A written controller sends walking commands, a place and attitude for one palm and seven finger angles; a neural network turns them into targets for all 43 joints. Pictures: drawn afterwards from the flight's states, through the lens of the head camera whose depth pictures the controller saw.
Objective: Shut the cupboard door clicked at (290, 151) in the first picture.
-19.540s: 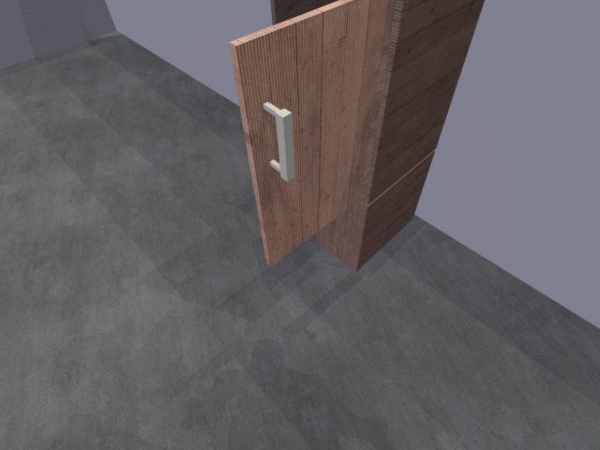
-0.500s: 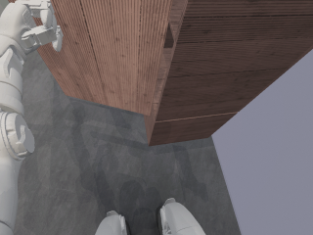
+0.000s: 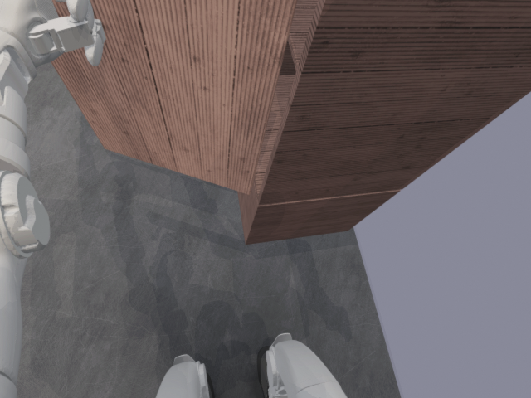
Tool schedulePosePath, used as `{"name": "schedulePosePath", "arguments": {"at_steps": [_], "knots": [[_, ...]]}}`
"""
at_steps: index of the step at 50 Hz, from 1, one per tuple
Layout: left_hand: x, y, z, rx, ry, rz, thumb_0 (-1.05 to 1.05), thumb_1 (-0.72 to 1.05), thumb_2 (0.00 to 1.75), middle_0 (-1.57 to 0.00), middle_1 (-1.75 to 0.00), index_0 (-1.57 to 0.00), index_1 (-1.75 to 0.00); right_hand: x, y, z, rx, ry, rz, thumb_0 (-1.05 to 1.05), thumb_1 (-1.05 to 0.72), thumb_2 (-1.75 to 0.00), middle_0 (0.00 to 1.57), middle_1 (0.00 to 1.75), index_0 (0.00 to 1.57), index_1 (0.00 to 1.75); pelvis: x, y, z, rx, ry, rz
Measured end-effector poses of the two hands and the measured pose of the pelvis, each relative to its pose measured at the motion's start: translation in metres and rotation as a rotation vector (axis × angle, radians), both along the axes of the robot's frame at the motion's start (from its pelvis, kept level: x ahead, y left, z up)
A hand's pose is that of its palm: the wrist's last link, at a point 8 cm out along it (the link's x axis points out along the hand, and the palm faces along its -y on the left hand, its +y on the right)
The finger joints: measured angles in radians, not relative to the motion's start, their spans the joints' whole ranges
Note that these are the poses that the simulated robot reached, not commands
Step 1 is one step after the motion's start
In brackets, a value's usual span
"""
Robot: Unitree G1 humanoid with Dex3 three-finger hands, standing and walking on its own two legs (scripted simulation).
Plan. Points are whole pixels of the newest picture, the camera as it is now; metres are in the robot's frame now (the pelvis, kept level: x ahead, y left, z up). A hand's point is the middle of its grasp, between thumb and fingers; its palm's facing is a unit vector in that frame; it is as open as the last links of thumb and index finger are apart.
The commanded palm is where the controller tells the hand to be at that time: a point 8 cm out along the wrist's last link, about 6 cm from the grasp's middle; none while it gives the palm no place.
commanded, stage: push the door shut along its arc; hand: left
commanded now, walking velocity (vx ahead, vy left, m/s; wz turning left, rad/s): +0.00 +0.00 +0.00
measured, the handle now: out of the picture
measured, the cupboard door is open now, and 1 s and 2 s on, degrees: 64 57 57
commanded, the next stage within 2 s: pull the fist back off the door in 0.10 s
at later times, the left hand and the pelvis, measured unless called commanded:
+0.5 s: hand (128, 20) +0.59 +0.10 +0.13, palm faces +0.01 -1.00 -0.02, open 3.2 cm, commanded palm +0.56 +0.14 +0.13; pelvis -0.01 -0.01 +0.00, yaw +0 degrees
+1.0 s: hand (117, 74) +0.50 +0.11 +0.13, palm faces -0.01 -1.00 -0.02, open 3.1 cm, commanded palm +0.48 +0.15 +0.13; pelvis +0.00 -0.01 +0.03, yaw +1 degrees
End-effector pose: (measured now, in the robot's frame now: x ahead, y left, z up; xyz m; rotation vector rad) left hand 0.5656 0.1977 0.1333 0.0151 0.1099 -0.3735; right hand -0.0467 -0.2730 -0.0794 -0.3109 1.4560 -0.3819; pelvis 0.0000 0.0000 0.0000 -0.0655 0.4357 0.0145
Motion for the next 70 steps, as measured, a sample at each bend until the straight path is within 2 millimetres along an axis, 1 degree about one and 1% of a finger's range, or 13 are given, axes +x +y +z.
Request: {"name": "schedulePosePath", "arguments": {"at_steps": [11, 16, 19, 25, 30, 34, 40, 47, 53, 57, 61, 65, 70], "knots": [[0.007, -0.02, 0.001, 0.008, -0.014, -0.024, 0.04, 1.0, 0.99, -1.3, -1.5, -1.29, -1.5, 0.007, -0.004, -0.013, -0.001, -0.019, 0.023, 0.0, -0.9, -0.9, 0.2, 0.3, 0.2, 0.3, -0.006, -0.002, -0.009, 0.0, 0.018, 0.006], [0.013, -0.023, -0.003, -0.112, 0.002, 0.281, 0.05, 0.9, 0.95, -1.3, -1.5, -1.3, -1.5, 0.003, 0.01, -0.015, 0.075, -0.032, 0.055, 0.0, -0.91, -0.9, 0.2, 0.3, 0.2, 0.3, -0.007, -0.003, -0.009, -0.006, 0.041, 0.013], [0.012, -0.029, 0.0, -0.023, -0.069, 0.408, 0.04, 0.88, 0.93, -1.3, -1.5, -1.29, -1.5, -0.007, 0.023, -0.016, 0.149, -0.02, 0.056, 0.0, -0.91, -0.9, 0.2, 0.3, 0.2, 0.3, -0.008, -0.005, -0.007, 0.001, 0.046, 0.011], [0.002, -0.047, -0.004, 0.022, -0.033, 0.38, 0.02, 0.92, 0.93, -1.3, -1.5, -1.29, -1.5, -0.036, 0.041, -0.009, 0.229, 0.046, -0.026, 0.0, -0.91, -0.9, 0.2, 0.3, 0.2, 0.3, -0.007, -0.009, 0.004, 0.013, 0.012, 0.001], [-0.006, -0.053, 0.0, 0.0, -0.043, 0.378, 0.02, 0.91, 0.92, -1.3, -1.5, -1.29, -1.5, -0.052, 0.038, 0.003, 0.217, 0.053, -0.071, 0.01, -0.9, -0.9, 0.2, 0.3, 0.2, 0.3, -0.004, -0.011, 0.013, 0.021, -0.018, -0.016], [-0.016, -0.052, 0.006, 0.005, -0.083, 0.378, 0.02, 0.91, 0.91, -1.3, -1.5, -1.29, -1.5, -0.057, 0.03, 0.009, 0.204, 0.053, -0.08, 0.01, -0.9, -0.9, 0.2, 0.3, 0.2, 0.3, -0.002, -0.012, 0.019, 0.029, -0.043, -0.026], [-0.042, -0.039, 0.0, 0.008, -0.077, 0.381, 0.02, 0.9, 0.9, -1.3, -1.5, -1.29, -1.5, -0.04, 0.011, 0.013, 0.173, 0.016, -0.055, 0.01, -0.91, -0.9, 0.2, 0.3, 0.2, 0.3, 0.001, -0.014, 0.025, 0.037, -0.083, -0.03], [-0.074, -0.033, -0.005, 0.007, -0.097, 0.367, 0.02, 0.9, 0.9, -1.3, -1.5, -1.29, -1.5, 0.01, -0.007, 0.008, 0.139, -0.092, 0.028, 0.01, -0.91, -0.9, 0.2, 0.3, 0.2, 0.3, -0.001, -0.013, 0.028, 0.039, -0.123, -0.006], [-0.09, -0.04, -0.003, 0.006, -0.106, 0.35, 0.02, 0.9, 0.9, -1.3, -1.5, -1.3, -1.5, 0.055, -0.009, 0.002, 0.137, -0.21, 0.088, 0.01, -0.91, -0.9, 0.2, 0.3, 0.2, 0.3, -0.004, -0.012, 0.027, 0.044, -0.145, 0.005], [-0.091, -0.044, -0.001, 0.006, -0.094, 0.355, 0.02, 0.9, 0.9, -1.3, -1.5, -1.3, -1.5, 0.073, -0.004, -0.002, 0.149, -0.267, 0.113, 0.01, -0.91, -0.9, 0.2, 0.3, 0.2, 0.3, -0.008, -0.012, 0.026, 0.048, -0.151, 0.008], [-0.086, -0.046, 0.001, 0.014, -0.095, 0.363, 0.02, 0.9, 0.9, -1.3, -1.5, -1.3, -1.5, 0.074, 0.002, -0.005, 0.162, -0.286, 0.117, 0.01, -0.91, -0.9, 0.2, 0.3, 0.2, 0.3, -0.011, -0.013, 0.024, 0.052, -0.143, 0.007], [-0.085, -0.041, 0.004, -0.002, -0.117, 0.371, 0.02, 0.9, 0.9, -1.3, -1.5, -1.3, -1.5, 0.061, 0.005, -0.008, 0.178, -0.263, 0.089, 0.01, -0.91, -0.9, 0.2, 0.3, 0.2, 0.3, -0.011, -0.014, 0.024, 0.055, -0.136, -0.01], [-0.106, -0.025, 0.007, 0.007, -0.138, 0.372, 0.02, 0.9, 0.9, -1.3, -1.5, -1.29, -1.5, 0.044, 0.008, -0.005, 0.199, -0.231, 0.029, 0.01, -0.91, -0.9, 0.2, 0.3, 0.2, 0.3, -0.003, -0.014, 0.031, 0.058, -0.165, -0.036]]}}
